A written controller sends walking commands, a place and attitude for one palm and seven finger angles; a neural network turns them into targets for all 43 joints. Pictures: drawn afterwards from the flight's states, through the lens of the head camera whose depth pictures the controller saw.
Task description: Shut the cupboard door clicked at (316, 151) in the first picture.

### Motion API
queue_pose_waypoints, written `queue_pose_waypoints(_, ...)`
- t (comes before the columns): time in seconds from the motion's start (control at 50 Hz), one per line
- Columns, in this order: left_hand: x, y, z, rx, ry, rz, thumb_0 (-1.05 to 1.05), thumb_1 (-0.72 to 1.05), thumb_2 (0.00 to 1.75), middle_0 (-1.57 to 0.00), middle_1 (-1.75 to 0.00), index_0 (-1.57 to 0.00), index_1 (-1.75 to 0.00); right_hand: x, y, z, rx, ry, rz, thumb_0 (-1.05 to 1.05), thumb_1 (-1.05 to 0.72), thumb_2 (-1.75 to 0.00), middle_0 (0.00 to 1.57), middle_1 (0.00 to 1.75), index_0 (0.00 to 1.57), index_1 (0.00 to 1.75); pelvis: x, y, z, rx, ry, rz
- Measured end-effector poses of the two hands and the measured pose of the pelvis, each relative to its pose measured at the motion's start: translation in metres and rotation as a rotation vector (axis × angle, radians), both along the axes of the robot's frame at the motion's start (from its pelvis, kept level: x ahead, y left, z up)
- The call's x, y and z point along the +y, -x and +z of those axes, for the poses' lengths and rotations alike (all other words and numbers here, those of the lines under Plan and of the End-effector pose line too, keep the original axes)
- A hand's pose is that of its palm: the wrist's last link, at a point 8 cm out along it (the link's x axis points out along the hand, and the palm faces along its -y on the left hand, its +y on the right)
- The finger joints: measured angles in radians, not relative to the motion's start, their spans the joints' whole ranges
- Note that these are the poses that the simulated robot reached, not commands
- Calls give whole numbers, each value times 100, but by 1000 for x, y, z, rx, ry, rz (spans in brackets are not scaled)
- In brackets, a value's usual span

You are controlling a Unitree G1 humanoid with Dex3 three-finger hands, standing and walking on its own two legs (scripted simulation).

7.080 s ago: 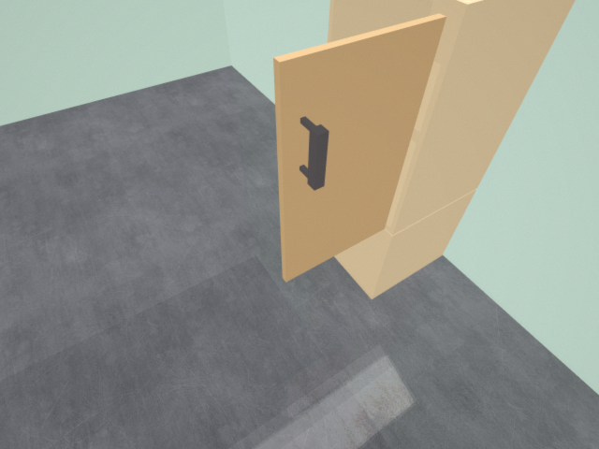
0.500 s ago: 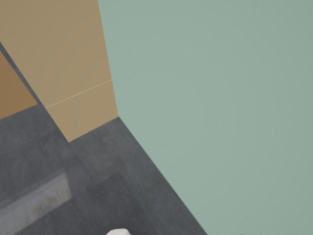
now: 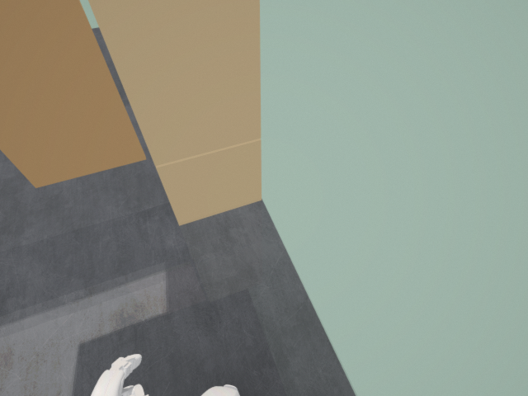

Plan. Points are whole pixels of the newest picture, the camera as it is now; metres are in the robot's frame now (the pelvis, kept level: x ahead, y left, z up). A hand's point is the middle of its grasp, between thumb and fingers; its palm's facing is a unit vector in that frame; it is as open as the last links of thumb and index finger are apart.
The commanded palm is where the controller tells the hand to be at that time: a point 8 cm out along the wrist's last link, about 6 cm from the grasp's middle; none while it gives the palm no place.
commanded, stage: turn to face it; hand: left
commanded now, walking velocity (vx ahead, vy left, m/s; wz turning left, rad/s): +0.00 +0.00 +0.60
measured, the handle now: out of the picture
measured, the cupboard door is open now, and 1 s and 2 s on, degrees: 90 90 90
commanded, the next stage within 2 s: take the last steps up to it in 0.60 s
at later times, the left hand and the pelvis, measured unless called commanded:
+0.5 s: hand out of the picture -0.02 +0.26 -0.18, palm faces +0.30 -0.93 -0.23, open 7.4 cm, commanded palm none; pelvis +0.00 +0.04 +0.01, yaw +15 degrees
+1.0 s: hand out of the picture -0.02 +0.21 -0.15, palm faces +0.45 -0.87 -0.21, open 7.3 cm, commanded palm none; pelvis +0.03 +0.03 +0.02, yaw +24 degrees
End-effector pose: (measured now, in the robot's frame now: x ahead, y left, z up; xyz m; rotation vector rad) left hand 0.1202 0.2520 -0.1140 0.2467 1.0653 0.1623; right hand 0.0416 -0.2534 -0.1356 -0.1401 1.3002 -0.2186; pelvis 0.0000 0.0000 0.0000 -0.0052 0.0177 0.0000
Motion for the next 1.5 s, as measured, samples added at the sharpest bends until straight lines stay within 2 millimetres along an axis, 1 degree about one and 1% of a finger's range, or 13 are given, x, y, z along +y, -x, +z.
queue_pose_waypoints(0.18, -8, 68, -4, 108, 46, 140, 1, 91, 90, -20, -30, -20, -30, -4, -44, 11, 12, 8, 131, 1, -91, -90, 20, 30, 20, 30, -1, -5, 10, -22, -29, 131)
queue_pose_waypoints(0.34, 24, 143, -40, 237, 104, 296, 1, 90, 90, -21, -30, -20, -30, 45, -119, 17, -114, 63, 313, 1, -91, -90, 20, 30, 20, 30, 30, -7, -8, -18, -10, 213)
queue_pose_waypoints(0.4, 38, 158, -43, 292, 98, 336, 1, 91, 90, -20, -30, -20, -30, 65, -132, 26, -160, 72, 355, 0, -91, -90, 20, 30, 20, 30, 36, -5, -5, -20, -3, 224)
queue_pose_waypoints(0.5, 52, 156, -30, 256, 94, 371, 1, 91, 90, -20, -30, -20, -30, 87, -132, 34, -157, 62, 397, 0, -91, -90, 20, 30, 20, 30, 43, -4, 7, -15, 15, 255)
queue_pose_waypoints(0.6, 52, 141, -18, 191, 87, 380, 1, 91, 90, -20, -30, -20, -30, 96, -118, 30, -122, 24, 401, 0, -91, -90, 20, 30, 20, 30, 43, -5, 13, -18, 22, 282)
queue_pose_waypoints(0.78, 24, 114, -11, 88, 64, 379, 1, 91, 90, -20, -30, -20, -30, 66, -85, 2, -12, -25, 365, 0, -91, -90, 20, 30, 21, 30, 20, -11, 4, -16, -16, 329)
queue_pose_waypoints(0.88, 2, 131, -4, 96, 83, 427, 1, 91, 90, -20, -30, -20, -30, 50, -80, 1, 63, -28, 383, 0, -91, -90, 20, 30, 20, 30, 18, -18, 10, -31, -25, 367)
queue_pose_waypoints(0.98, -5, 164, -1, 172, 112, 501, 1, 92, 90, -20, -30, -20, -30, 51, -96, 12, 82, -10, 413, 1, -91, -90, 20, 30, 20, 30, 29, -30, 18, -23, -34, 413)
queue_pose_waypoints(1.1, -2, 208, -7, 287, 164, 609, 1, 91, 90, -20, -30, -20, -30, 93, -140, 17, 76, 11, 510, 1, -91, -90, 20, 30, 20, 30, 61, -44, 17, -14, -33, 471)
queue_pose_waypoints(1.24, 30, 248, -37, 460, 249, 679, 1, 91, 90, -20, -30, -20, -30, 198, -216, 7, -119, 6, 628, 1, -91, -90, 20, 30, 20, 30, 128, -60, -10, -18, -4, 485)
queue_pose_waypoints(1.3, 61, 234, -40, 470, 237, 656, 1, 91, 90, -20, -30, -20, -30, 231, -222, 11, -168, -10, 618, 0, -91, -90, 20, 30, 20, 30, 146, -67, -8, -25, -15, 463)
queue_pose_waypoints(1.36, 99, 194, -34, 383, 204, 624, 1, 91, 90, -20, -30, -20, -30, 252, -214, 15, -156, -37, 588, 0, -91, -90, 20, 30, 20, 30, 161, -77, 2, -24, -21, 452)
queue_pose_waypoints(1.5, 171, 74, -12, 130, 135, 536, 1, 91, 90, -20, -30, -19, -30, 250, -195, 15, -59, -23, 496, -2, -95, -90, 20, 30, 20, 30, 192, -108, 14, -20, -42, 435)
